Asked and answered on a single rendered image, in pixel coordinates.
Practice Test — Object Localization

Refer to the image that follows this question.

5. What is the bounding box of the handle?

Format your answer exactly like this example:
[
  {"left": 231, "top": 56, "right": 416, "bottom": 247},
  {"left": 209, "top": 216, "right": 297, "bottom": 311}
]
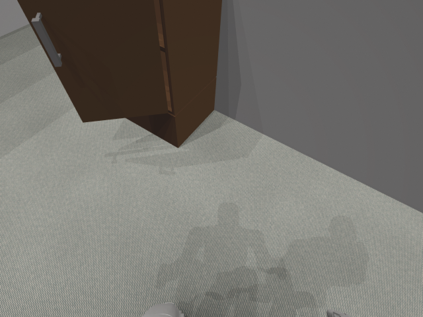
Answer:
[{"left": 31, "top": 13, "right": 62, "bottom": 67}]

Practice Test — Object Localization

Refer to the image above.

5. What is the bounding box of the cupboard door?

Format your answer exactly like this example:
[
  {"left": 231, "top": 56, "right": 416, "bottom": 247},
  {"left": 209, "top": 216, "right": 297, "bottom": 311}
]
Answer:
[{"left": 17, "top": 0, "right": 169, "bottom": 123}]

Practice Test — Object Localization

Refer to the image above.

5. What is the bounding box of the left robot thigh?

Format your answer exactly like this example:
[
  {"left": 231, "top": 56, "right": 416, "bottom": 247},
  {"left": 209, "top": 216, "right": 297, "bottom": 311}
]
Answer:
[{"left": 142, "top": 303, "right": 184, "bottom": 317}]

